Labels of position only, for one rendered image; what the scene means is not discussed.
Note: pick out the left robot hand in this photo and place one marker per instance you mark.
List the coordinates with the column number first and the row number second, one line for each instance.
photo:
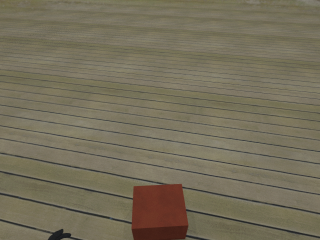
column 58, row 235

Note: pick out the carton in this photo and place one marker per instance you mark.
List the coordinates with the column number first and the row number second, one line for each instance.
column 159, row 212

